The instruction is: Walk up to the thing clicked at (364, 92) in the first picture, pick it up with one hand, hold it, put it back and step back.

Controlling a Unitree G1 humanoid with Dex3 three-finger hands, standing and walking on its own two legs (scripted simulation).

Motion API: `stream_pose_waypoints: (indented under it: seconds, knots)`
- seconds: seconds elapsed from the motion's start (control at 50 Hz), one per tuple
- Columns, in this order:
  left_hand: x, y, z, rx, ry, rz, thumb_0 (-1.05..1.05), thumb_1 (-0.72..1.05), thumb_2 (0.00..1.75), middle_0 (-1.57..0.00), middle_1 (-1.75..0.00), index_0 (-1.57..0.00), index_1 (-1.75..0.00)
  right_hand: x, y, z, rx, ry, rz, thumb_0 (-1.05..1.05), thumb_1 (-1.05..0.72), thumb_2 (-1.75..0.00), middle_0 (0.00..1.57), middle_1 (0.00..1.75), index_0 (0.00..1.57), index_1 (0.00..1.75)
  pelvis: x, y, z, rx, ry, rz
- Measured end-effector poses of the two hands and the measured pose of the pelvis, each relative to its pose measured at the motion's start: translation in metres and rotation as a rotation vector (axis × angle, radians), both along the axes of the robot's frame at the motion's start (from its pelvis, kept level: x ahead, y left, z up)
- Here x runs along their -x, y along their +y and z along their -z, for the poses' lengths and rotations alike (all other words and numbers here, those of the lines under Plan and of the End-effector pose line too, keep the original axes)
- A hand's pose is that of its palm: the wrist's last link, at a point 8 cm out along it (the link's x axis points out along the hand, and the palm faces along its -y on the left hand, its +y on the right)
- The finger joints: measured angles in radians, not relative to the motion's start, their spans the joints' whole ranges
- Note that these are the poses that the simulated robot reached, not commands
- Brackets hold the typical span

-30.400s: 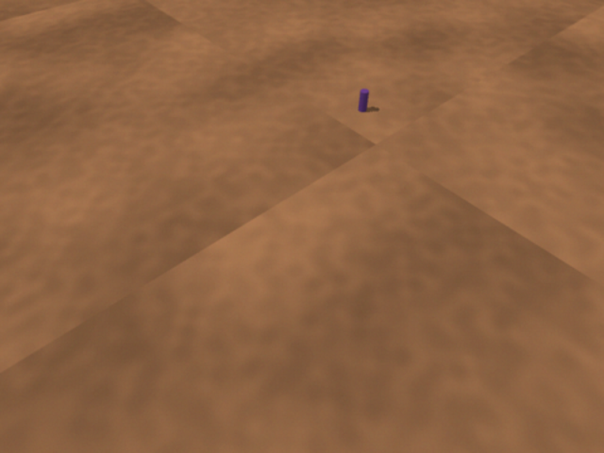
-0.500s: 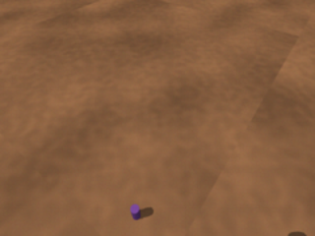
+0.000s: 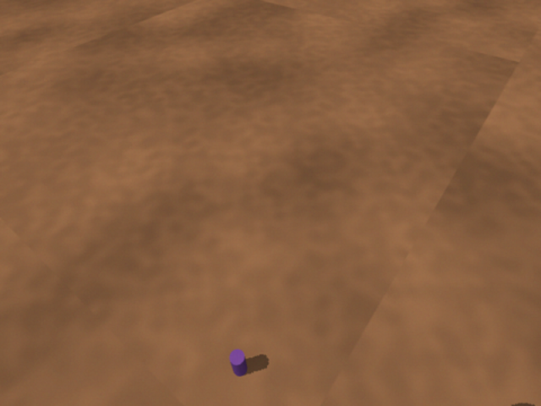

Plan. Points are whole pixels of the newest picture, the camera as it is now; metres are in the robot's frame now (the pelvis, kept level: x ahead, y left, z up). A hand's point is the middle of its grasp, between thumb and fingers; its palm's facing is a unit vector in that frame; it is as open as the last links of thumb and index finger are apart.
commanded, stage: stand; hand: left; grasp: from the side
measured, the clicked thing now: (238, 363) +0.40 +0.14 -0.72
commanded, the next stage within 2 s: step back in 1.26 s
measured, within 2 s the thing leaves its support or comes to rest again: neither
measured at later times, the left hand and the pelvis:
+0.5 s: hand out of the picture +0.08 +0.24 -0.16, palm faces -0.04 -0.94 -0.33, open 7.4 cm; pelvis +0.01 +0.00 +0.00, yaw -1 degrees
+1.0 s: hand out of the picture +0.10 +0.24 -0.15, palm faces -0.04 -0.94 -0.33, open 7.4 cm; pelvis +0.03 -0.01 +0.00, yaw -1 degrees
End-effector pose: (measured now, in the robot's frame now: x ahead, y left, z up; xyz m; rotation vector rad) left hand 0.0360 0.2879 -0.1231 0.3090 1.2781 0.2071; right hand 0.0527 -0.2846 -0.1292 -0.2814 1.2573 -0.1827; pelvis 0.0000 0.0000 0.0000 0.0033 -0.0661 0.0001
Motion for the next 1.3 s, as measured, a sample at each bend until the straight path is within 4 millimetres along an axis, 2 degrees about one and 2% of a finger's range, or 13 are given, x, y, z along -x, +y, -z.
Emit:
stream_pose_waypoints:
  seconds: [0.22, 0.56, 1.1, 1.3]
  knots:
    - [-0.013, -0.005, 0.001, 0.011, -0.005, 0.015, 0.01, 0.91, 0.9, -0.2, -0.3, -0.2, -0.3, 0.0, -0.006, -0.003, 0.009, 0.013, 0.011, 0.01, -0.91, -0.9, 0.21, 0.3, 0.21, 0.3, -0.004, -0.002, -0.001, 0.002, 0.005, 0.003]
    - [-0.043, -0.004, -0.005, 0.006, -0.03, 0.033, 0.01, 0.91, 0.9, -0.2, -0.3, -0.2, -0.3, -0.015, -0.007, -0.004, 0.009, 0.001, 0.018, 0.01, -0.91, -0.9, 0.21, 0.3, 0.21, 0.3, -0.015, -0.002, -0.003, -0.002, 0.014, 0.011]
    - [-0.066, -0.01, -0.005, 0.008, -0.026, 0.031, 0.01, 0.91, 0.9, -0.2, -0.3, -0.2, -0.3, -0.042, -0.016, -0.008, 0.017, -0.007, 0.016, 0.01, -0.91, -0.9, 0.21, 0.3, 0.21, 0.3, -0.034, -0.008, -0.005, -0.001, 0.033, 0.013]
    - [-0.075, -0.009, -0.007, 0.008, -0.048, 0.015, 0.01, 0.91, 0.9, -0.2, -0.3, -0.21, -0.3, -0.049, -0.021, -0.008, 0.02, -0.018, 0.018, 0.01, -0.91, -0.9, 0.21, 0.3, 0.21, 0.3, -0.035, -0.01, -0.003, 0.0, 0.038, 0.014]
